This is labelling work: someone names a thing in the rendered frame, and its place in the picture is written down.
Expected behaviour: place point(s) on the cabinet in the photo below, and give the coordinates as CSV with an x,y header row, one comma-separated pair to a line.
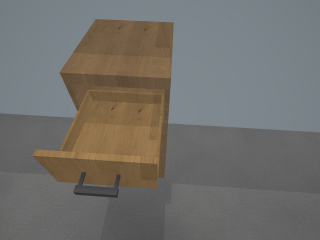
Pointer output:
x,y
126,56

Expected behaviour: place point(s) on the drawer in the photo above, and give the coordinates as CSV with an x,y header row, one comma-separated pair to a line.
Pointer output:
x,y
113,133

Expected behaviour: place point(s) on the handle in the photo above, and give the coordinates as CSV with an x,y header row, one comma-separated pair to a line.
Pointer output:
x,y
97,191

